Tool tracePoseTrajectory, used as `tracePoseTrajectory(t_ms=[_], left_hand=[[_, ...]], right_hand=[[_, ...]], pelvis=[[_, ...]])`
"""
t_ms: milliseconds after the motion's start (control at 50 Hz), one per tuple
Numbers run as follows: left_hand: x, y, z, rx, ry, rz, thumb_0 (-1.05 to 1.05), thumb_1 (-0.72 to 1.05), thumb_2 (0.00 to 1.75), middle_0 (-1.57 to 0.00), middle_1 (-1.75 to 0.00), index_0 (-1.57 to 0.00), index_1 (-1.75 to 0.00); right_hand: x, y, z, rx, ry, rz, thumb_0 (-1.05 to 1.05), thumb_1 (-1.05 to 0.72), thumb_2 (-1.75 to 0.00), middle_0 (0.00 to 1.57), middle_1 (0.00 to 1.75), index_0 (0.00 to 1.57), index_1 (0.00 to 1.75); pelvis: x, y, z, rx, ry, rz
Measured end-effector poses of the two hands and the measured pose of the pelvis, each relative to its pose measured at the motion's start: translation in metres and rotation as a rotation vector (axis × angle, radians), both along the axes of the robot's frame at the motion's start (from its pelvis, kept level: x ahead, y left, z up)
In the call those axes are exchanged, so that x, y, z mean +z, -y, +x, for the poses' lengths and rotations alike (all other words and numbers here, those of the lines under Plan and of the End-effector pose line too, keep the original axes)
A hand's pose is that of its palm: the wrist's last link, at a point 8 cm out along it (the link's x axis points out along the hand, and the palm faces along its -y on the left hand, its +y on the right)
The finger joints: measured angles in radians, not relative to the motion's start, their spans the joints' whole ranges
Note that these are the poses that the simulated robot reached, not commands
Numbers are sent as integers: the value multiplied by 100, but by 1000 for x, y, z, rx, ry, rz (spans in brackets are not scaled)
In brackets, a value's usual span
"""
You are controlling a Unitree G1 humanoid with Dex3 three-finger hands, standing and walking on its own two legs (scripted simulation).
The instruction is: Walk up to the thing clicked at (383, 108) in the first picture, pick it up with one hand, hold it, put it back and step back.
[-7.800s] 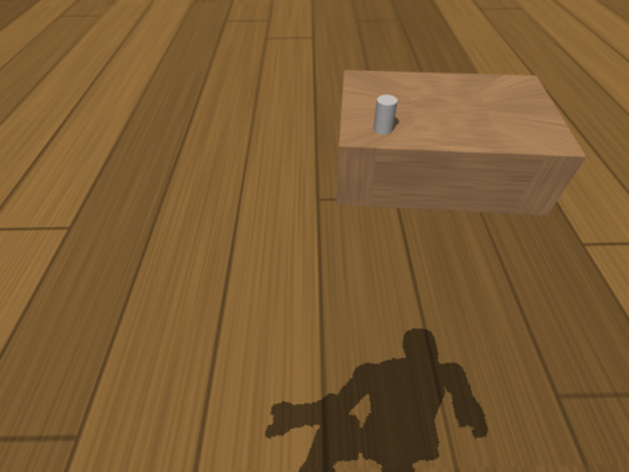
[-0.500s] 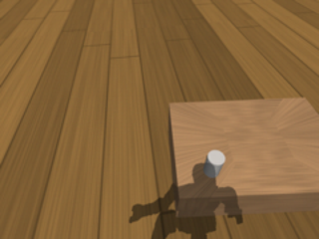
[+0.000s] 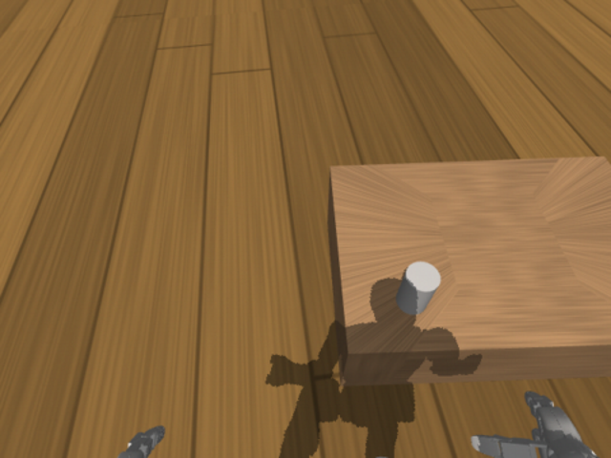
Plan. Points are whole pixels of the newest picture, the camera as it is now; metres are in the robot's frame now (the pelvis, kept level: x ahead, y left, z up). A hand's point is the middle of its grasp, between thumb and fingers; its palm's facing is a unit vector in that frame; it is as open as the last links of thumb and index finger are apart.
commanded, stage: go down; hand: right
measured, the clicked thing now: (416, 289) +0.52 -0.24 -0.37
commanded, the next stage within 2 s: none
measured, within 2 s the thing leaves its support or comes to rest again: neither
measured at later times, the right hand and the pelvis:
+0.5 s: hand (518, 449) +0.16 -0.28 -0.14, palm faces +0.05 +0.94 -0.33, open 17.5 cm; pelvis +0.01 +0.00 -0.03, yaw -1 degrees
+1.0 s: hand (524, 456) +0.15 -0.28 -0.14, palm faces +0.07 +0.94 -0.33, open 17.6 cm; pelvis +0.01 -0.01 -0.05, yaw -2 degrees
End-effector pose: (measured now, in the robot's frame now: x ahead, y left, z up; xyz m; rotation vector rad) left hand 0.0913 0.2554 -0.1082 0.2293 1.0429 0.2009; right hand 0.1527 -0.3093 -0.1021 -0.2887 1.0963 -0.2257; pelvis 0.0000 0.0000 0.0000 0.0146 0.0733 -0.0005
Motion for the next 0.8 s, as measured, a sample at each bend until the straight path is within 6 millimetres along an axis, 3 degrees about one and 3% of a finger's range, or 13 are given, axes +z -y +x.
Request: tracePoseTrajectory(t_ms=[160,300,560,800], left_hand=[[-2,3,18,-17,69,12,1,90,89,-21,-31,-20,-30],[-4,-1,36,-47,119,54,1,91,89,-21,-30,-20,-30],[1,6,64,-54,245,75,1,90,90,-20,-30,-19,-29],[-6,14,68,-61,284,80,1,90,90,-20,-30,-19,-29]], right_hand=[[-3,6,-10,-4,-51,21,0,18,-11,7,5,6,5],[-9,7,-10,-5,-14,17,-1,40,-6,6,5,5,5],[-5,11,-9,-17,-2,14,-1,56,-3,5,6,5,5],[-5,13,-15,-23,7,9,-1,58,-3,5,6,4,6]], pelvis=[[-7,3,5,-2,-30,3],[-18,4,8,-10,-56,8],[-29,4,13,-21,-74,22],[-39,5,12,-29,-100,32]])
